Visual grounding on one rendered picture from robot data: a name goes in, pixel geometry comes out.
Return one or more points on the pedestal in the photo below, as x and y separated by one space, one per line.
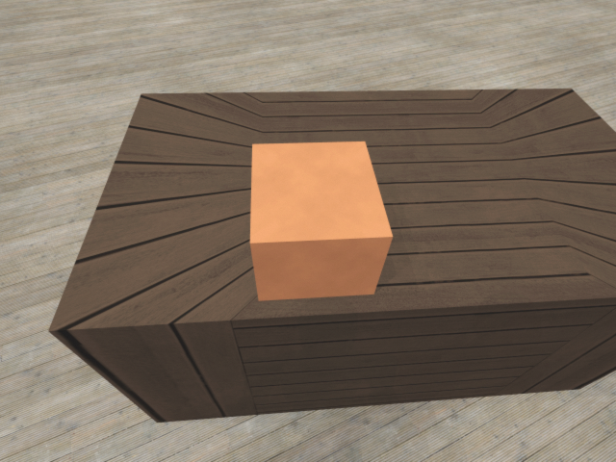
500 278

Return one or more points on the carton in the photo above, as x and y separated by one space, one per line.
318 226

